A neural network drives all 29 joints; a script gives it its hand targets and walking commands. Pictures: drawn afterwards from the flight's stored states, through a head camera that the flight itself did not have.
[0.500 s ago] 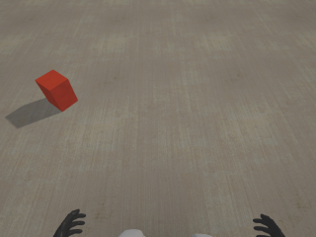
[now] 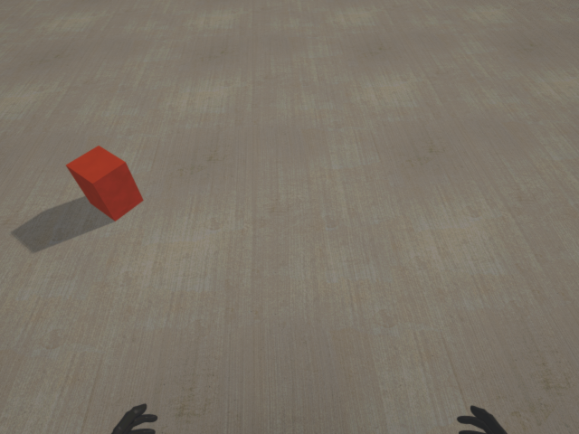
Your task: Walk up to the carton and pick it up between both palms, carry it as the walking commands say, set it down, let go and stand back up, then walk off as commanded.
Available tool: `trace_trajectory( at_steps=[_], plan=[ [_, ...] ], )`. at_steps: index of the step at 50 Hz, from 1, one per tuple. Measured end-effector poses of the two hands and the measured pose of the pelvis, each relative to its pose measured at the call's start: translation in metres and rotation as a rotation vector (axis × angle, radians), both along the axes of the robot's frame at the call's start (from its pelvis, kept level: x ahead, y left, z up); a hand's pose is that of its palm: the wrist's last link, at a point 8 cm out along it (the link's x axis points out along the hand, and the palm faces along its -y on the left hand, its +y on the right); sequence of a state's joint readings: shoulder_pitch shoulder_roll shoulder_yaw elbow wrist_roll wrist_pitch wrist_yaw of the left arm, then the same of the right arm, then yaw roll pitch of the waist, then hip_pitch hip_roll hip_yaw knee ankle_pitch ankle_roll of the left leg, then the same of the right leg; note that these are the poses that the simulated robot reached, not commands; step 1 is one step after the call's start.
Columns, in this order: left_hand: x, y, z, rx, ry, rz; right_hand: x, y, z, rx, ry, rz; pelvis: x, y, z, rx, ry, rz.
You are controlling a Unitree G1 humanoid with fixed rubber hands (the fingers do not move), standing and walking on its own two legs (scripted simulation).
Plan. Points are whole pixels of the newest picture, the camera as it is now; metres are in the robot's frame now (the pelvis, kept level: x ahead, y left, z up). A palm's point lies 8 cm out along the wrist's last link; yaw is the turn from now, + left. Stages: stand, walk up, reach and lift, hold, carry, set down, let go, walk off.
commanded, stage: stand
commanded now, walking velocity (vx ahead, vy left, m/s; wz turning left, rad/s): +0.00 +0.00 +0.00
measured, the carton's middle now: (107, 183) +1.15 +0.88 -0.65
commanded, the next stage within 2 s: walk up in 1.16 s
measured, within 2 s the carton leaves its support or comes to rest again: neither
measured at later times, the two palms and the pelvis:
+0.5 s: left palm out of the picture +0.08 +0.27 -0.12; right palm out of the picture +0.07 -0.28 -0.11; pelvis +0.00 +0.00 +0.01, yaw -1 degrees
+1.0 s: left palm out of the picture +0.07 +0.26 -0.12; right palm out of the picture +0.05 -0.29 -0.11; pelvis +0.00 -0.01 +0.01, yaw -1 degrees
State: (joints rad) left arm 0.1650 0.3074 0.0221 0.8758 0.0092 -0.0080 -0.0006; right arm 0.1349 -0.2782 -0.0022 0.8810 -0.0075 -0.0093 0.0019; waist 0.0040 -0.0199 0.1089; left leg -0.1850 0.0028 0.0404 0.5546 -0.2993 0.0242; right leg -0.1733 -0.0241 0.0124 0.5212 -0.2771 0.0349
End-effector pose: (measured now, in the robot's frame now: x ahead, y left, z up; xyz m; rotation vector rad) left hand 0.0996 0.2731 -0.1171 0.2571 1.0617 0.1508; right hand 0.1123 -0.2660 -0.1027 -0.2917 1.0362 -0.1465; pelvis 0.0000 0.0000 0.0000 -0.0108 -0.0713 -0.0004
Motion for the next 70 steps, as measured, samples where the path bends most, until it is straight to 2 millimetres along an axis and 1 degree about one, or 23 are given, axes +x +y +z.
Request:
trace_trajectory(
  at_steps=[7, 17, 23, 39, 47, 61, 68, 70],
  plan=[
    [-0.001, 0.002, 0.002, 0.007, 0.03, 0.008, -0.012, -0.005, 0.0, -0.004, 0.038, -0.022, 0.002, 0.0, 0.005, 0.003, 0.003, -0.004],
    [-0.013, -0.001, 0.002, 0.017, 0.083, 0.019, -0.03, -0.01, -0.005, 0.003, 0.096, -0.06, 0.004, -0.002, 0.009, 0.008, 0.004, -0.009],
    [-0.02, -0.003, 0.001, 0.015, 0.108, 0.027, -0.038, -0.01, -0.007, 0.009, 0.116, -0.07, 0.004, -0.004, 0.01, 0.007, 0.004, -0.012],
    [-0.029, -0.012, 0.0, 0.006, 0.132, 0.035, -0.057, -0.018, -0.009, 0.006, 0.162, -0.1, 0.004, -0.008, 0.012, 0.009, 0.006, -0.016],
    [-0.03, -0.015, 0.0, 0.007, 0.136, 0.037, -0.06, -0.021, -0.008, 0.0, 0.171, -0.102, 0.004, -0.011, 0.012, 0.01, 0.007, -0.017],
    [-0.029, -0.015, 0.002, 0.014, 0.141, 0.046, -0.049, -0.022, -0.008, 0.008, 0.152, -0.092, 0.008, -0.015, 0.013, 0.01, 0.011, -0.016],
    [-0.029, -0.014, 0.002, 0.017, 0.143, 0.061, -0.047, -0.025, -0.008, 0.002, 0.159, -0.097, 0.01, -0.016, 0.012, 0.007, 0.013, -0.008],
    [-0.029, -0.012, -0.003, 0.016, 0.145, 0.091, -0.05, -0.028, -0.012, 0.001, 0.185, -0.103, 0.01, -0.018, 0.008, 0.004, 0.029, 0.019]
  ],
)
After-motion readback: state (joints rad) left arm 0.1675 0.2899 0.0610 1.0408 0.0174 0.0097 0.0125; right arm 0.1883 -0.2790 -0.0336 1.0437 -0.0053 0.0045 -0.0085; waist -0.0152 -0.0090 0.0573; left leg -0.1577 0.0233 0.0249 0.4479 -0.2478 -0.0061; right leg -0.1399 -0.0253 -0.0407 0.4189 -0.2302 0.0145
